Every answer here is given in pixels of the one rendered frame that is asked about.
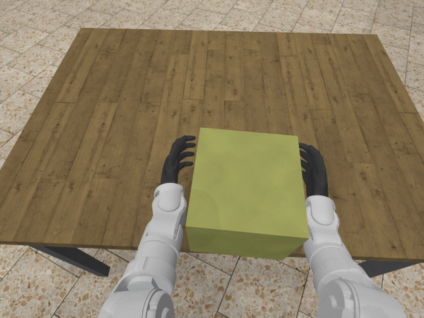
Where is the table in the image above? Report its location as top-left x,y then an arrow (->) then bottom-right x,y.
0,28 -> 424,278

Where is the robot left upper arm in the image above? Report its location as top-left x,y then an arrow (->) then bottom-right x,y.
99,288 -> 175,318

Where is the right robot forearm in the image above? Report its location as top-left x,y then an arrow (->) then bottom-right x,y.
303,195 -> 406,317

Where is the robot left hand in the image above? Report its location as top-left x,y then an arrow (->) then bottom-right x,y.
160,135 -> 196,185

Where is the robot right hand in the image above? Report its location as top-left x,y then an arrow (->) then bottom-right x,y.
299,143 -> 329,197

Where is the robot right upper arm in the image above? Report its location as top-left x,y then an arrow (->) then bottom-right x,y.
316,279 -> 406,318

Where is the left robot forearm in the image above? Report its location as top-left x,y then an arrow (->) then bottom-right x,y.
98,183 -> 187,318

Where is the carton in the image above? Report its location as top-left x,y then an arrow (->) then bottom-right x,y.
185,127 -> 309,260

